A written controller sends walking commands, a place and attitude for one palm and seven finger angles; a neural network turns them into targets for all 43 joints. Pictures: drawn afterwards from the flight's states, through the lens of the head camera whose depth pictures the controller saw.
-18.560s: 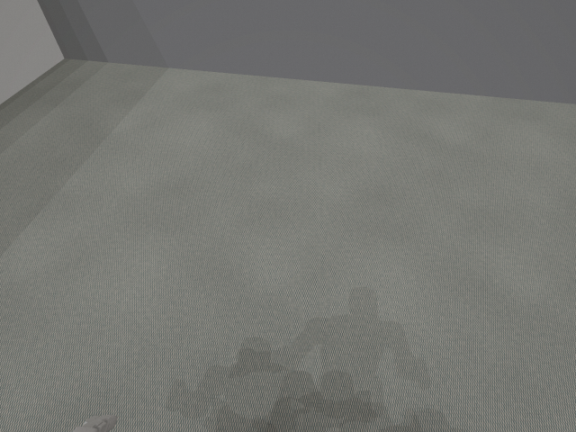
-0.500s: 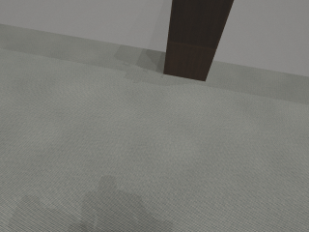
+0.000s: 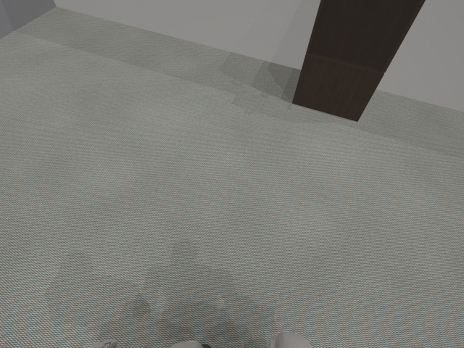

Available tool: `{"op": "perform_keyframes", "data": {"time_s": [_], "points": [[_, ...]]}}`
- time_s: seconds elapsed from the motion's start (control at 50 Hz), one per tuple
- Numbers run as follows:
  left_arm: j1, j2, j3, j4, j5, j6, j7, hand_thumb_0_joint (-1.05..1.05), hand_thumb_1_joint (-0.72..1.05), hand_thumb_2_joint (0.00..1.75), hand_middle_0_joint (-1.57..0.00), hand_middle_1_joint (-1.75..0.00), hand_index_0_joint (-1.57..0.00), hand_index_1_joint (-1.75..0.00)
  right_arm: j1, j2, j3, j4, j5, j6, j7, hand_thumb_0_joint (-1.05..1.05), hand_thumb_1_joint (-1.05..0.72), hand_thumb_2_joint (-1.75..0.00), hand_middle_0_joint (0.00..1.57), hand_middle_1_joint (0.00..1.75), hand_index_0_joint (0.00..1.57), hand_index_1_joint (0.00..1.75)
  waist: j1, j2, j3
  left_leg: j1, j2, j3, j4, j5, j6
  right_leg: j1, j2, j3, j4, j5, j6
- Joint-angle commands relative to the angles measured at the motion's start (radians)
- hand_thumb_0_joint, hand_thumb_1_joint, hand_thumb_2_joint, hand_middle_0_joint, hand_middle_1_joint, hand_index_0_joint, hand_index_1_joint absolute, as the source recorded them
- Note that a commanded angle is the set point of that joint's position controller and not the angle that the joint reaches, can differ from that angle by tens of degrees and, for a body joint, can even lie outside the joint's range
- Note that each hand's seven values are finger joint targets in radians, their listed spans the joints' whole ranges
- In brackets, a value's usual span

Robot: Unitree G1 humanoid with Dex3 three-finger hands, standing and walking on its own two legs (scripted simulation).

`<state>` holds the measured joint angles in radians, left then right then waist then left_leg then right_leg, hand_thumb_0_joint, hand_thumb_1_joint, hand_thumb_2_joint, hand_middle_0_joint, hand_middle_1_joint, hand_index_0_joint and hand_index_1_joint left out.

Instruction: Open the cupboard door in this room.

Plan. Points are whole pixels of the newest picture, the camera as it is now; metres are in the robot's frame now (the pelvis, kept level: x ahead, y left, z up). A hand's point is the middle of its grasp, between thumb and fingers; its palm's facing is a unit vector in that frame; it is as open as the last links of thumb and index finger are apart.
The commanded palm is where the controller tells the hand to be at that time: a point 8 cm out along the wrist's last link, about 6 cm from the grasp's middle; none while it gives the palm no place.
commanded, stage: stand and wait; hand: left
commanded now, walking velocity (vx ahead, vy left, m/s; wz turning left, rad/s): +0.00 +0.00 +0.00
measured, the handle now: out of the picture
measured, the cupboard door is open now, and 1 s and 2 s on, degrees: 0 0 0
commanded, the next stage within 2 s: turn or walk to find it in 0.26 s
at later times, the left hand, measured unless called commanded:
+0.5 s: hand out of the picture +0.00 +0.12 -0.16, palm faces +0.13 -0.96 -0.23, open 7.3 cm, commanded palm none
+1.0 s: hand out of the picture -0.04 +0.15 -0.17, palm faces +0.12 -0.98 -0.16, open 7.4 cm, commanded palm none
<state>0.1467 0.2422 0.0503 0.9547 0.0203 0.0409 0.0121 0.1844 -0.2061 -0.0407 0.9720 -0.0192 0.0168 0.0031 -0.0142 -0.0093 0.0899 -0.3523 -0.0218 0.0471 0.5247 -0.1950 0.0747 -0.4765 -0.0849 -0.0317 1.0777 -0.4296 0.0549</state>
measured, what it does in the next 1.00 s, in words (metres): steps on the spot: right foot, then left foot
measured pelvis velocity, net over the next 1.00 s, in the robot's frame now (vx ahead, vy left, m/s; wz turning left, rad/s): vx -0.01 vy -0.02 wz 0.07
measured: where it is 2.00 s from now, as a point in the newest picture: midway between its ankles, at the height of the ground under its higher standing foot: (239, 332)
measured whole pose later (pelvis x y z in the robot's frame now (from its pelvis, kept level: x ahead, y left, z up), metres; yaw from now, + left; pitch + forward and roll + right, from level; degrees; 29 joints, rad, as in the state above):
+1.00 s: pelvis -0.01 -0.02 +0.01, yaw +4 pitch -2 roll +0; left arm 0.26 0.16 0.00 1.15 0.01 0.02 0.01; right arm 0.19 -0.17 -0.02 1.11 0.00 -0.01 -0.03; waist 0.03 -0.02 0.03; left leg -0.13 0.02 0.09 0.41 -0.26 0.01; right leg -0.17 -0.06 -0.07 0.41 -0.21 0.03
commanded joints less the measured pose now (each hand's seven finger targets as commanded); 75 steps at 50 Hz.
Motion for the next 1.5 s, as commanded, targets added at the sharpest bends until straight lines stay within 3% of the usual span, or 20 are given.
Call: {"op": "perform_keyframes", "data": {"time_s": [0.0, 0.14, 0.2, 0.24, 0.28, 0.36, 0.48, 0.54, 0.58, 0.64, 0.9, 1.02, 1.1, 1.18, 1.2, 1.22, 1.24, 1.26, 1.32, 1.48], "points": [[0.061, 0.049, 0.01, -0.053, 0.004, -0.008, 0.006, 0.0, 0.9, 0.9, -0.2, -0.3, -0.2, -0.3, 0.044, -0.174, -0.047, -0.053, -0.002, -0.021, -0.013, 0.0, -0.9, -0.9, 0.2, 0.3, 0.2, 0.3, -0.002, 0.112, -0.155, 0.139, 0.252, -0.303, -0.251, 0.045, 0.103, -0.006, 0.009, 0.012, -0.052, 0.034, 0.012], [0.086, 0.019, -0.01, -0.023, -0.003, -0.02, 0.01, 0.0, 0.9, 0.9, -0.2, -0.3, -0.2, -0.3, 0.046, -0.155, -0.045, -0.022, -0.006, -0.015, -0.016, 0.0, -0.9, -0.9, 0.2, 0.3, 0.2, 0.3, 0.002, 0.173, -0.136, 0.116, 0.238, -0.312, -0.246, 0.015, 0.094, 0.158, 0.041, -0.01, -0.373, 0.004, -0.008], [0.182, 0.03, -0.016, 0.037, -0.004, -0.039, 0.018, 0.0, 0.9, 0.9, -0.2, -0.3, -0.2, -0.3, 0.048, -0.118, -0.036, 0.002, 0.008, -0.015, -0.016, 0.0, -0.9, -0.9, 0.2, 0.3, 0.2, 0.3, 0.038, 0.085, -0.121, 0.018, 0.166, -0.245, -0.156, -0.04, 0.019, 0.365, 0.027, -0.009, -0.686, 0.203, -0.011], [0.138, 0.119, -0.014, 0.029, 0.001, -0.057, 0.024, 0.0, 0.9, 0.9, -0.2, -0.3, -0.2, -0.3, 0.068, -0.026, -0.013, -0.006, 0.02, -0.014, -0.011, 0.0, -0.9, -0.9, 0.2, 0.3, 0.2, 0.3, 0.0, -0.151, -0.059, -0.051, 0.033, -0.101, -0.012, -0.173, -0.08, 0.298, -0.214, 0.266, -0.846, 0.111, -0.106], [0.1, 0.146, 0.008, 0.006, -0.001, -0.058, 0.021, 0.0, 0.9, 0.9, -0.2, -0.3, -0.2, -0.3, 0.011, -0.077, -0.024, -0.017, 0.003, 0.007, -0.013, 0.0, -0.9, -0.9, 0.2, 0.3, 0.2, 0.3, 0.031, -0.26, 0.012, -0.054, 0.03, -0.095, 0.177, -0.256, -0.087, 0.165, -0.279, 0.333, -0.896, 0.119, -0.199], [0.114, 0.088, -0.001, 0.026, -0.002, -0.063, 0.022, 0.0, 0.9, 0.9, -0.2, -0.3, -0.2, -0.3, 0.051, -0.052, -0.025, 0.031, 0.009, 0.013, -0.012, 0.0, -0.9, -0.9, 0.2, 0.3, 0.2, 0.3, 0.007, -0.106, -0.041, -0.081, 0.031, -0.068, 0.4, -0.245, -0.097, 0.293, -0.213, 0.126, -0.749, 0.616, -0.197], [0.206, 0.09, -0.004, 0.091, 0.006, -0.062, 0.025, 0.0, 0.9, 0.9, -0.2, -0.3, -0.2, -0.3, 0.001, -0.031, -0.008, 0.039, 0.017, 0.003, -0.021, 0.0, -0.9, -0.9, 0.2, 0.3, 0.2, 0.3, 0.051, -0.18, -0.115, -0.007, 0.042, -0.019, 0.163, -0.248, -0.109, 0.428, -0.192, 0.108, -0.687, 0.817, -0.201], [0.175, 0.081, -0.007, 0.11, -0.006, -0.06, 0.028, 0.0, 0.9, 0.9, -0.2, -0.3, -0.2, -0.3, 0.056, -0.034, 0.001, 0.083, 0.015, -0.013, -0.026, 0.0, -0.9, -0.9, 0.2, 0.3, 0.2, 0.3, 0.02, -0.17, -0.141, 0.17, 0.052, -0.005, -0.118, -0.022, -0.102, 0.377, -0.148, 0.077, -0.633, 0.714, -0.142], [0.186, 0.039, -0.017, 0.112, -0.012, -0.054, 0.023, 0.0, 0.9, 0.9, -0.2, -0.3, -0.2, -0.3, 0.065, -0.094, -0.006, 0.101, 0.01, -0.032, -0.03, 0.0, -0.9, -0.9, 0.2, 0.3, 0.2, 0.3, 0.027, 0.011, -0.176, 0.338, 0.18, -0.102, -0.113, 0.331, -0.056, 0.249, -0.066, 0.009, -0.605, 0.479, -0.063], [0.152, 0.017, -0.029, 0.14, -0.009, -0.042, 0.021, 0.0, 0.9, 0.9, -0.2, -0.3, -0.2, -0.3, 0.018, -0.09, 0.0, 0.115, 0.013, -0.031, -0.036, 0.0, -0.9, -0.9, 0.2, 0.3, 0.2, 0.3, 0.027, 0.114, -0.099, 0.216, 0.207, -0.125, -0.157, 0.249, -0.032, 0.296, -0.035, -0.031, -0.664, 0.292, -0.026], [0.162, 0.021, -0.034, 0.176, -0.006, -0.038, 0.015, 0.0, 0.9, 0.9, -0.2, -0.3, -0.2, -0.3, 0.065, -0.073, 0.009, 0.122, 0.012, -0.038, -0.045, 0.0, -0.9, -0.9, 0.2, 0.3, 0.2, 0.3, 0.022, 0.036, 0.004, 0.19, 0.167, -0.067, -0.215, 0.069, -0.059, 0.277, -0.039, 0.019, -0.733, 0.313, -0.039], [0.124, 0.033, 0.0, 0.115, 0.0, -0.009, -0.002, 0.0, 0.9, 0.9, -0.2, -0.3, -0.2, -0.3, 0.042, -0.136, -0.025, 0.077, 0.007, -0.022, -0.053, 0.0, -0.9, -0.9, 0.2, 0.3, 0.2, 0.3, 0.025, 0.103, -0.01, 0.17, 0.259, -0.108, -0.224, -0.014, -0.008, 0.176, 0.015, 0.006, -0.554, 0.249, -0.039], [0.106, 0.01, 0.014, 0.056, 0.011, 0.003, -0.019, 0.0, 0.9, 0.9, -0.2, -0.3, -0.2, -0.3, 0.061, -0.165, -0.045, 0.052, -0.007, -0.024, -0.046, 0.0, -0.9, -0.9, 0.2, 0.3, 0.2, 0.3, 0.008, 0.198, -0.038, 0.174, 0.384, -0.179, -0.298, -0.233, 0.092, 0.068, 0.037, -0.03, -0.25, -0.063, -0.043], [0.229, -0.014, 0.014, 0.075, 0.013, -0.026, -0.037, 0.0, 0.9, 0.9, -0.2, -0.3, -0.2, -0.3, 0.005, -0.168, -0.045, 0.039, -0.012, -0.029, -0.031, 0.0, -0.9, -0.9, 0.2, 0.3, 0.2, 0.3, 0.084, 0.089, -0.028, 0.013, 0.327, -0.06, -0.155, -0.363, 0.028, 0.315, 0.052, -0.086, -0.495, 0.054, -0.053], [0.312, 0.013, 0.019, 0.106, 0.013, -0.041, -0.032, 0.0, 0.9, 0.9, -0.2, -0.3, -0.2, -0.3, 0.008, -0.138, -0.04, 0.035, -0.008, -0.029, -0.026, 0.0, -0.9, -0.9, 0.2, 0.3, 0.2, 0.3, 0.114, -0.046, -0.038, -0.078, 0.255, 0.011, 0.024, -0.38, -0.017, 0.445, 0.033, -0.043, -0.638, 0.057, -0.066], [0.387, 0.113, 0.031, 0.128, 0.017, -0.06, -0.018, 0.0, 0.9, 0.9, -0.2, -0.3, -0.2, -0.3, 0.001, -0.064, -0.021, 0.001, 0.006, -0.033, -0.019, 0.0, -0.9, -0.9, 0.2, 0.3, 0.2, 0.3, 0.137, -0.365, -0.041, -0.3, 0.117, 0.145, 0.348, -0.427, -0.087, 0.552, -0.202, 0.339, -0.846, -0.083, -0.153], [0.425, 0.137, 0.032, 0.13, -0.004, -0.062, -0.004, 0.0, 0.9, 0.9, -0.2, -0.3, -0.2, -0.3, -0.096, -0.087, -0.02, -0.046, -0.003, -0.034, -0.011, 0.0, -0.9, -0.9, 0.2, 0.3, 0.2, 0.3, 0.162, -0.318, 0.022, -0.394, 0.093, 0.049, 0.502, -0.422, -0.092, 0.475, -0.314, 0.568, -0.953, -0.101, -0.236], [0.394, 0.139, 0.035, 0.126, -0.004, -0.072, 0.001, 0.0, 0.9, 0.9, -0.2, -0.3, -0.2, -0.3, -0.117, -0.096, -0.024, -0.045, -0.004, -0.035, -0.007, 0.0, -0.9, -0.9, 0.2, 0.3, 0.2, 0.3, 0.139, -0.246, 0.051, -0.41, 0.12, -0.017, 0.586, -0.33, -0.084, 0.427, -0.311, 0.582, -0.962, -0.144, -0.262], [0.273, 0.067, 0.016, 0.093, 0.0, -0.088, 0.0, 0.0, 0.9, 0.9, -0.2, -0.3, -0.2, -0.3, -0.054, -0.086, -0.032, -0.002, -0.012, -0.039, 0.009, 0.0, -0.9, -0.9, 0.2, 0.3, 0.2, 0.3, 0.057, -0.051, 0.051, -0.357, 0.159, -0.028, 0.597, -0.135, -0.101, 0.368, -0.224, 0.366, -0.923, -0.038, -0.231], [0.346, 0.046, 0.001, 0.142, 0.001, -0.124, 0.003, 0.0, 0.9, 0.9, -0.2, -0.3, -0.2, -0.3, -0.1, -0.04, -0.021, -0.022, -0.005, -0.039, 0.021, 0.0, -0.9, -0.9, 0.2, 0.3, 0.2, 0.3, 0.052, -0.112, 0.024, -0.349, 0.144, 0.025, 0.443, 0.004, -0.135, 0.455, -0.147, 0.174, -0.881, 0.469, -0.21]]}}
